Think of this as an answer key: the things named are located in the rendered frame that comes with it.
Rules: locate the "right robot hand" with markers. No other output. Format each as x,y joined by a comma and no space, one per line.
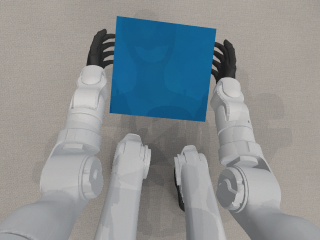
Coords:
227,65

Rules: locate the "left robot hand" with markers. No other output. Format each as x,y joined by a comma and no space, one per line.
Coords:
96,55

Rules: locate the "left robot upper arm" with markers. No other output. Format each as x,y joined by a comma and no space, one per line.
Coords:
68,183

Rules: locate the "left robot thigh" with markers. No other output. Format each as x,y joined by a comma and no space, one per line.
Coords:
119,216

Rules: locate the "carton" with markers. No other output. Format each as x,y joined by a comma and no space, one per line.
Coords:
161,69

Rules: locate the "left robot shin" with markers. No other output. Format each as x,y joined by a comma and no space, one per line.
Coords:
122,144

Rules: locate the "right robot upper arm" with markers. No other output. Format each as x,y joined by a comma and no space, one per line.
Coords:
253,197

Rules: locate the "robot right forearm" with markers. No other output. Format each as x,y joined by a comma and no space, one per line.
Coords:
234,129

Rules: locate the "robot left forearm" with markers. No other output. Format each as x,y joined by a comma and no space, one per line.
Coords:
81,133

